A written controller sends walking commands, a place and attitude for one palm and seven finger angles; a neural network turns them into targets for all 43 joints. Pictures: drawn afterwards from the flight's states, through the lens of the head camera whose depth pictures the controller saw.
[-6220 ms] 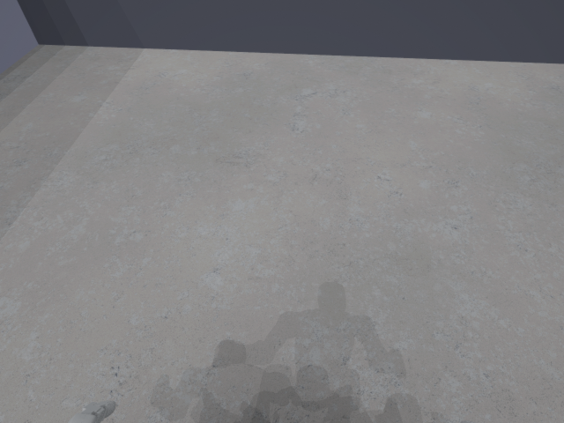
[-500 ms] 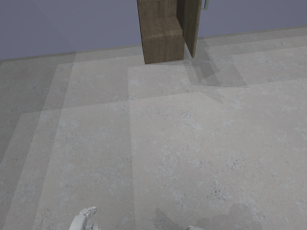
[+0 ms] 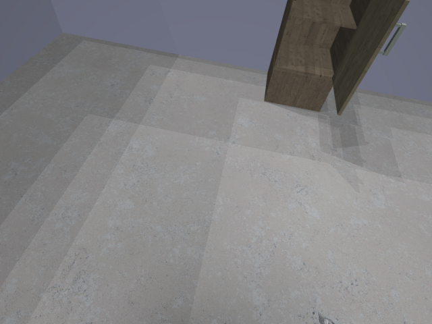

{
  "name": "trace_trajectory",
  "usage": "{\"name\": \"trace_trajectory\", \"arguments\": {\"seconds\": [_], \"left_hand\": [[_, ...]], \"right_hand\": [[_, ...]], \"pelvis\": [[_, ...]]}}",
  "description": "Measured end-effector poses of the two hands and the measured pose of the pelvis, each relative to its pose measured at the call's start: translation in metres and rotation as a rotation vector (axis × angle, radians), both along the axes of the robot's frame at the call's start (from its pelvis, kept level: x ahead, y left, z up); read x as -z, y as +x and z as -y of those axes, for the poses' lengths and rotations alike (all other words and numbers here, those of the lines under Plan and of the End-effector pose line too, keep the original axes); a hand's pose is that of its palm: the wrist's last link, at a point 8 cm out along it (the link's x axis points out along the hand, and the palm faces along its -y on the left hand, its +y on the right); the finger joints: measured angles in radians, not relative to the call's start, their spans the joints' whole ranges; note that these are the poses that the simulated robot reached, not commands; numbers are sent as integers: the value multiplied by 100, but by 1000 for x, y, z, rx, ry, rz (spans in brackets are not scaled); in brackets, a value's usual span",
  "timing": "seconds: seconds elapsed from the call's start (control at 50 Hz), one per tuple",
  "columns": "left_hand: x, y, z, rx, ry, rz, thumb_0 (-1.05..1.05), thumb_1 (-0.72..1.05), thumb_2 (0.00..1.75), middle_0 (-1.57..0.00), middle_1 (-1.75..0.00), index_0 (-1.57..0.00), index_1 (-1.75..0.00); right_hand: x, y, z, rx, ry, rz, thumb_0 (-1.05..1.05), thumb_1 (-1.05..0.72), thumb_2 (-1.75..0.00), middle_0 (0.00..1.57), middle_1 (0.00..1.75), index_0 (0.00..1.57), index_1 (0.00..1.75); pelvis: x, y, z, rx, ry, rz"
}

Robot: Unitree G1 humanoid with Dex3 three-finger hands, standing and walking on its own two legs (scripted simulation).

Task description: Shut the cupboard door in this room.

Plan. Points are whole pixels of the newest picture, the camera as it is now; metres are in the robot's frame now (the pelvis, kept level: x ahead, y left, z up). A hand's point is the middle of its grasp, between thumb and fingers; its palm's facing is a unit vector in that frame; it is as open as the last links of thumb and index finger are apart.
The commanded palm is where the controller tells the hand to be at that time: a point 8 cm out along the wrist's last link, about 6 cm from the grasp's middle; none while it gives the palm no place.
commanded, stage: stand and wait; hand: left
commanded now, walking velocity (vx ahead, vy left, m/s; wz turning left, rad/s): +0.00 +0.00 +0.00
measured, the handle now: (389, 39) +1.32 -0.65 -0.03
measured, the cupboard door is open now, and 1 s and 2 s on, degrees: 90 90 90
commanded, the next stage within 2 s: turn or walk to find it in 0.50 s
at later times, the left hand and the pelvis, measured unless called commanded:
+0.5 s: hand out of the picture +0.02 +0.16 -0.15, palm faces +0.01 -0.97 -0.24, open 7.3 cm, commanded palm none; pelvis +0.00 -0.02 +0.01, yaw -1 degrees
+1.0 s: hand out of the picture -0.02 +0.16 -0.18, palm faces +0.20 -0.97 -0.17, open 7.3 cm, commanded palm none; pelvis -0.01 -0.01 +0.00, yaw +7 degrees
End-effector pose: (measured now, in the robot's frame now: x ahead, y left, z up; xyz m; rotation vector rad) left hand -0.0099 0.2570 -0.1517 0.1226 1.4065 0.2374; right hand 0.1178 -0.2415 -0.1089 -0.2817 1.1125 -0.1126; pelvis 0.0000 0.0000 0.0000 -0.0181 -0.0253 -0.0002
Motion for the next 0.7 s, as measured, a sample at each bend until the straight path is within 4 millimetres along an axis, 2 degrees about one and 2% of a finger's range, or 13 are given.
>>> {"name": "trace_trajectory", "arguments": {"seconds": [0.1, 0.16, 0.26, 0.4, 0.48, 0.58, 0.64, 0.7], "left_hand": [[-12, -5, -4, -7, -21, -24, 1, 91, 90, -19, -30, -20, -30], [-16, -2, -2, -2, -24, -20, 1, 91, 90, -19, -30, -20, -30], [-18, 9, 7, 21, -23, -3, 0, 91, 90, -19, -30, -20, -30], [-19, 30, 34, 79, -2, 57, 0, 91, 90, -19, -30, -20, -30], [-29, 28, 44, 96, 14, 62, 1, 93, 90, -20, -30, -20, -30], [-30, 21, 59, 93, 9, 45, 1, 93, 90, -20, -30, -20, -30], [-28, 15, 66, 69, 7, 33, 1, 93, 90, -20, -30, -20, -30], [-25, 6, 72, 34, 0, 27, 1, 92, 90, -20, -30, -20, -30]], "right_hand": [[-3, -6, -31, 3, 39, -19, 1, -91, -90, 20, 30, 20, 30], [-2, -13, -37, 36, 55, -19, 0, -92, -90, 20, 30, 20, 30], [4, -34, -30, 76, 58, -50, -1, -94, -90, 20, 30, 20, 30], [30, -87, -10, 152, 98, -158, 0, -92, -90, 20, 30, 20, 30], [36, -121, -6, 179, 131, -238, 0, -92, -90, 20, 30, 20, 30], [35, -158, -5, 194, 155, -332, 1, -92, -90, 20, 30, 20, 30], [35, -174, -3, 188, 161, -389, 1, -91, -90, 20, 30, 20, 30], [35, -181, 2, 175, 155, -433, 1, -91, -90, 20, 30, 20, 30]], "pelvis": [[-13, 5, -12, -5, -8, -6], [-16, 6, -16, -3, 0, -9], [-16, 6, -14, 3, 19, -6], [-8, 1, 4, 21, 52, 6], [-12, 1, 14, 13, 39, 8], [-14, -1, 28, 10, 42, 7], [-13, -3, 35, -8, 40, 4], [-11, -5, 39, -31, 33, -1]]}}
